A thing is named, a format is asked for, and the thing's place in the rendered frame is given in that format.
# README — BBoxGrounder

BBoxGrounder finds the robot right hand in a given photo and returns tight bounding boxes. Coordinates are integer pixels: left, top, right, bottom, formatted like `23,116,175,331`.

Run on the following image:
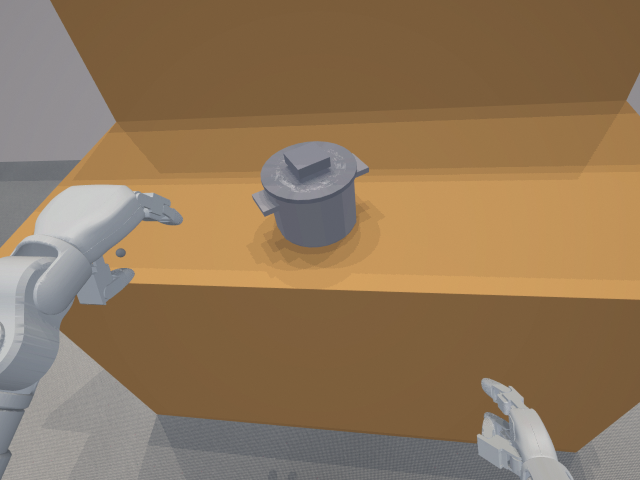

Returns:
477,378,558,479

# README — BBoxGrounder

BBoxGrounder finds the lid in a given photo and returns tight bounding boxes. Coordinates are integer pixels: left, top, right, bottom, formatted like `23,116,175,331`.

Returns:
260,141,357,204

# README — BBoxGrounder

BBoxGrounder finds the robot right forearm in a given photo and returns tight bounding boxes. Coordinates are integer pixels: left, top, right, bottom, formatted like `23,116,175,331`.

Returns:
521,457,574,480

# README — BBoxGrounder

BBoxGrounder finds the table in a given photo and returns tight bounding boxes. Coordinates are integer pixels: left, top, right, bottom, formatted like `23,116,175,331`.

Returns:
0,0,640,453

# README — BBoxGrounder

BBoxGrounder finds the robot left hand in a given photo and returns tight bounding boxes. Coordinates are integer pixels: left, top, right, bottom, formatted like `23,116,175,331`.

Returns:
34,185,183,305

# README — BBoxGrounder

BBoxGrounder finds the pot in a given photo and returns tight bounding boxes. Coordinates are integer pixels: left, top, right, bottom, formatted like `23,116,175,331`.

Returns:
252,153,369,247

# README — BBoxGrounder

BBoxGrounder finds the robot left forearm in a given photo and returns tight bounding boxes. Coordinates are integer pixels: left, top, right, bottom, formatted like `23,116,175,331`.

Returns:
0,234,92,480

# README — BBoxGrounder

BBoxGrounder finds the knob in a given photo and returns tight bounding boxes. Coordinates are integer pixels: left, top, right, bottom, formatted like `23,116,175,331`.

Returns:
283,141,331,179

